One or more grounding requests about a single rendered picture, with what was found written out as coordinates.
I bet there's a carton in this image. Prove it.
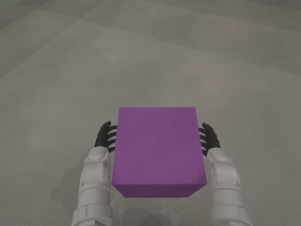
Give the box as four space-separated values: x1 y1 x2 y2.
111 106 207 198

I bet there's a left robot hand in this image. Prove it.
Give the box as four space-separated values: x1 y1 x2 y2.
94 121 118 153

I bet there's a right robot hand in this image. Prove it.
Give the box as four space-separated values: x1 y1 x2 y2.
198 123 221 156

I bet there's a robot right forearm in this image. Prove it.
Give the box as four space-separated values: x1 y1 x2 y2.
206 147 254 226

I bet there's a robot left forearm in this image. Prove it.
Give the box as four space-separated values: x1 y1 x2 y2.
71 146 113 226

